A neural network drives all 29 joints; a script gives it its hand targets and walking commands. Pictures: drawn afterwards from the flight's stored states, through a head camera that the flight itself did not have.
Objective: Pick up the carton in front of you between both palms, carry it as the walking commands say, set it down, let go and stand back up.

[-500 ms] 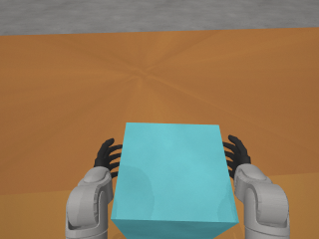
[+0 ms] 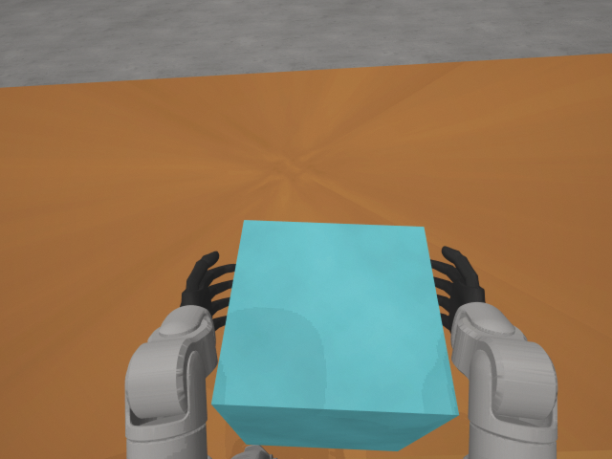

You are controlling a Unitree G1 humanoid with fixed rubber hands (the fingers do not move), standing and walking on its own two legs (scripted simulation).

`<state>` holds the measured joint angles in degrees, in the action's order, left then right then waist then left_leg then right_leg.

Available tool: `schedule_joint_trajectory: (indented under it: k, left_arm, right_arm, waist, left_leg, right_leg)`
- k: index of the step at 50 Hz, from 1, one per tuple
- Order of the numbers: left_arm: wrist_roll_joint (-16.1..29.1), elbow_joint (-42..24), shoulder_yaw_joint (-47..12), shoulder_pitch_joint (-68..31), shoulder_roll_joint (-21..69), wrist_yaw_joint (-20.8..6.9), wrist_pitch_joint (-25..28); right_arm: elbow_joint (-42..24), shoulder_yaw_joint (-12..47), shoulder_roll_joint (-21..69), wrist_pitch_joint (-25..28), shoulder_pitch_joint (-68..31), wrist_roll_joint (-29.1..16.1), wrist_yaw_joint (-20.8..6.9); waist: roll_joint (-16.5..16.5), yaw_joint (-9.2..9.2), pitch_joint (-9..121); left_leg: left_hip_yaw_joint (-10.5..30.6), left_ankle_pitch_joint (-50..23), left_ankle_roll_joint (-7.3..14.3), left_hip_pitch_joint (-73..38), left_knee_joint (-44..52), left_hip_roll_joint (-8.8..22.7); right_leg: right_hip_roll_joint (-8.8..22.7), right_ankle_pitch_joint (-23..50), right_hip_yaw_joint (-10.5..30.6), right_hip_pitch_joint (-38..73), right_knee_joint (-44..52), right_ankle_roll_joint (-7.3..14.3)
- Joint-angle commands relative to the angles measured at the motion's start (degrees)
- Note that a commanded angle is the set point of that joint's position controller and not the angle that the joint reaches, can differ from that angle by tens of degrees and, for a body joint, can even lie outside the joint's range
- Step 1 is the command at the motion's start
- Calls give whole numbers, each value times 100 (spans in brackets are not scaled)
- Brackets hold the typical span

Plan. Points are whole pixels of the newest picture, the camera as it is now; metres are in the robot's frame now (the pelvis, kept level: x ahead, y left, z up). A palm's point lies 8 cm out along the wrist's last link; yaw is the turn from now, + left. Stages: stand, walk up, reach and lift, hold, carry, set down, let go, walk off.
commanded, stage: carry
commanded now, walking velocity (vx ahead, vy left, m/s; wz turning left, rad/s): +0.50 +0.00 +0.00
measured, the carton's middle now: (327, 345) +0.27 +0.00 +0.02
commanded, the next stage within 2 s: none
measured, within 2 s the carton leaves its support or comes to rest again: neither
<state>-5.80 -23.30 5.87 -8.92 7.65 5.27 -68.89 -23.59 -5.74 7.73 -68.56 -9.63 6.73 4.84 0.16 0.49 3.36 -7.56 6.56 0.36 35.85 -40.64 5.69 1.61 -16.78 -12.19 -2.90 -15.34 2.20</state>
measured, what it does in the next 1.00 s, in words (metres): walks ahead: left foot, then right foot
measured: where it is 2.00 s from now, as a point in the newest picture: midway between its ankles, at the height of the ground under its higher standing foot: (318, 224)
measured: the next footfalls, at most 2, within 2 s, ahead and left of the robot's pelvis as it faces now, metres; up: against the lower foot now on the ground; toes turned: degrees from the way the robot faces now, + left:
left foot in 0.12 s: +0.28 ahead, +0.10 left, +0.00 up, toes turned +8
right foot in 0.64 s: +0.57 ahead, -0.05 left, -0.03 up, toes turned -5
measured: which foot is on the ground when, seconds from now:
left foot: up 0.00-0.10, down 0.12-0.66, up 0.68-1.00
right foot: down 0.00-0.12, up 0.14-0.62, down 0.64-1.00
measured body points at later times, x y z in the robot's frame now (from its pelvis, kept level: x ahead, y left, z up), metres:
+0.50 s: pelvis +0.31 +0.04 -0.01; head +0.36 +0.05 +0.44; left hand +0.69 +0.18 +0.10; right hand +0.68 -0.12 +0.10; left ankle +0.25 +0.10 -0.74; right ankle +0.43 -0.10 -0.70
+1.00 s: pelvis +0.65 +0.01 -0.04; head +0.75 +0.00 +0.40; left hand +1.02 +0.18 +0.04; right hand +1.04 -0.13 +0.04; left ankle +0.78 +0.12 -0.75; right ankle +0.54 -0.05 -0.77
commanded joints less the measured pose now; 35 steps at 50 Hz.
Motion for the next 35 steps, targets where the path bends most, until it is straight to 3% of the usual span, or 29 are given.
schedule_joint_trajectory:
  k: [1, 4, 5, 6, 7, 8, 9, 10, 11, 12, 14, 19, 23, 28, 30, 31, 32, 33, 34, 35]
  left_arm:
    - [2292, -299, -3980, -2643, 4729, -1556, -54]
    - [2293, -177, -4007, -3084, 4506, -1488, -82]
    - [2310, -120, -4036, -3263, 4424, -1463, -96]
    - [2301, -69, -4070, -3447, 4328, -1437, -111]
    - [2273, 11, -4061, -3708, 4185, -1414, -119]
    - [2322, 104, -4104, -3873, 4345, -1383, -164]
    - [2310, 297, -4006, -4106, 4331, -1363, -147]
    - [2339, 416, -3987, -4325, 4489, -1340, -95]
    - [2383, 513, -3952, -4584, 4648, -1316, -23]
    - [2412, 609, -3927, -4765, 4733, -1286, 42]
    - [2410, 832, -3893, -5119, 4830, -1207, 159]
    - [2392, 1390, -3690, -5870, 4829, -1034, 310]
    - [2514, 1716, -3486, -6544, 4833, -983, 282]
    - [2637, 2155, -3141, -7021, 4938, -1055, 70]
    - [2633, 2412, -2959, -7039, 4977, -1121, -22]
    - [2613, 2567, -2861, -6971, 4987, -1151, -47]
    - [2591, 2658, -2731, -6916, 4984, -1188, -63]
    - [2557, 2779, -2557, -6887, 4933, -1204, -88]
    - [2475, 2818, -2504, -6940, 4829, -1194, -75]
    - [2560, 2798, -2506, -6927, 5080, -1220, -84]
  right_arm:
    - [-96, 4232, 5040, -84, -2514, -2306, -1314]
    - [0, 4178, 4754, -145, -2891, -2364, -1329]
    - [121, 4131, 4658, -155, -2975, -2362, -1329]
    - [294, 4065, 4528, -161, -2993, -2346, -1330]
    - [423, 4013, 4413, -172, -3054, -2315, -1332]
    - [686, 3891, 4220, -135, -3281, -2278, -1347]
    - [802, 3945, 4417, -123, -3434, -2405, -1352]
    - [787, 3982, 4544, -74, -3736, -2507, -1356]
    - [797, 4031, 4708, -10, -4107, -2618, -1370]
    - [798, 4095, 4867, 52, -4423, -2745, -1374]
    - [899, 4128, 5006, 162, -5047, -2935, -1373]
    - [1621, 3820, 4942, 278, -5777, -3039, -1327]
    - [2107, 3516, 4937, 264, -6277, -3004, -1230]
    - [2554, 3139, 5041, 113, -6514, -2830, -1128]
    - [2669, 3046, 5116, 42, -6641, -2769, -1097]
    - [2722, 3020, 5172, 4, -6708, -2774, -1089]
    - [2750, 2975, 5180, -24, -6799, -2780, -1080]
    - [2828, 2953, 5265, -68, -6897, -2760, -1070]
    - [2888, 2905, 5492, -119, -6898, -2799, -1058]
    - [2758, 2880, 5483, -129, -7054, -2734, -1035]
  waist:
    - [-833, 161, 776]
    - [-972, 31, 825]
    - [-878, -150, 1090]
    - [-529, -343, 1472]
    - [161, -538, 1885]
    - [1726, -353, 2245]
    - [1696, -392, 2147]
    - [1368, -420, 2049]
    - [631, -426, 2046]
    - [271, -362, 1986]
    - [417, -255, 2134]
    - [555, -292, 1990]
    - [616, -338, 1833]
    - [629, -469, 1545]
    - [664, -216, 1725]
    - [444, 0, 1978]
    - [14, 207, 2259]
    - [-1013, 192, 2566]
    - [-2024, 268, 3116]
    - [-1708, 386, 3026]
  left_leg:
    - [-410, -429, 103, -22, 716, -292]
    - [-509, -506, 302, -1009, 1042, -465]
    - [-709, -413, 324, -1787, 1191, -668]
    - [-843, -41, 307, -2851, 1340, -855]
    - [460, 687, 369, -3884, 1398, 105]
    - [3461, 1356, 1280, -5021, 2133, 1583]
    - [3873, 769, 1491, -4988, 2529, 1657]
    - [3265, -108, 1482, -4750, 2285, 1540]
    - [2740, -708, 1339, -4491, 2063, 1402]
    - [2284, -987, 1200, -4117, 2027, 1248]
    - [1747, -693, 1044, -3771, 2182, 1059]
    - [1202, -1138, 1220, -4019, 2313, 940]
    - [712, -1630, 1204, -4169, 2123, 705]
    - [276, -2565, 862, -4516, 1520, 378]
    - [82, -3270, 630, -4428, 726, 324]
    - [-197, -3175, 457, -4135, -125, 122]
    - [-206, -1789, 338, -3221, -1129, -63]
    - [-48, 1047, 307, -1868, -2082, -462]
    - [393, 2619, 187, -54, -3643, -1070]
    - [744, 2619, 282, 594, -4059, -869]
  right_leg:
    - [1128, 3124, 438, 904, 155, 518]
    - [1133, 3872, 220, 719, -435, 333]
    - [999, 4160, -43, 561, -1190, 211]
    - [714, 3892, -241, 193, -2367, 85]
    - [542, 2315, -130, -737, -3831, -29]
    - [-351, -225, 265, -2720, -5485, -225]
    - [-335, -1130, 999, -3369, -6355, -101]
    - [-83, -1005, 1239, -3611, -6664, 61]
    - [110, -721, 1307, -3660, -6484, 134]
    - [247, -462, 1310, -3584, -6096, 160]
    - [280, -124, 1209, -3270, -5516, 120]
    - [282, 295, 909, -3839, -4218, -27]
    - [200, 1180, 723, -3750, -2960, -12]
    - [-148, 2148, 420, -3096, -1359, 142]
    - [-316, 2224, 259, -2129, -932, 293]
    - [-422, 2433, 95, -1157, -647, 308]
    - [155, 3043, 642, -10, -978, 294]
    - [1274, 5450, 2063, 1269, -1920, 331]
    - [1992, 4403, 3923, 2620, -1601, 1509]
    - [1981, 3312, 4089, 2564, -1264, 1613]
